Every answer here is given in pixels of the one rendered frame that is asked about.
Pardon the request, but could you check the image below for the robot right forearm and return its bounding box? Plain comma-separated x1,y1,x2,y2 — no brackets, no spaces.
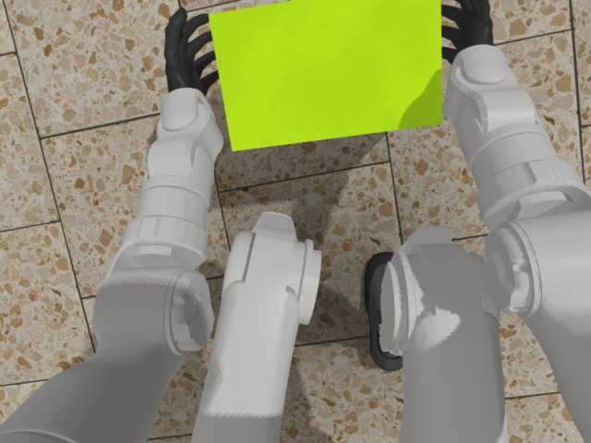
441,44,591,229

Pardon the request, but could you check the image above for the left robot upper arm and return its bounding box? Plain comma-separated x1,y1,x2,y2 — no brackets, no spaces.
0,266,214,443

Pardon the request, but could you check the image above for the robot right hand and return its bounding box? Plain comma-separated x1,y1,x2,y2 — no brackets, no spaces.
441,0,494,64

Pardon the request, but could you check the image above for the right robot upper arm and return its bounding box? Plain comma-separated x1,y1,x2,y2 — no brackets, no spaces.
482,210,591,443

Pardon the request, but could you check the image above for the robot left forearm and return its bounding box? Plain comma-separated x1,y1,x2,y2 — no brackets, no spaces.
92,88,223,340

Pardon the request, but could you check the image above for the carton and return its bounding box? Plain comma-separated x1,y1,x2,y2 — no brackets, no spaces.
209,0,442,151

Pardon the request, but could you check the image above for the right robot foot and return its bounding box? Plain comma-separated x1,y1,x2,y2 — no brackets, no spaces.
364,252,403,371

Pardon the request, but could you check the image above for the robot left shin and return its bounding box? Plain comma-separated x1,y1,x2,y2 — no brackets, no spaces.
221,212,297,302

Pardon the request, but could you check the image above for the robot left hand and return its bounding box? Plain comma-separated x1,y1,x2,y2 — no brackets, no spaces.
164,6,219,97

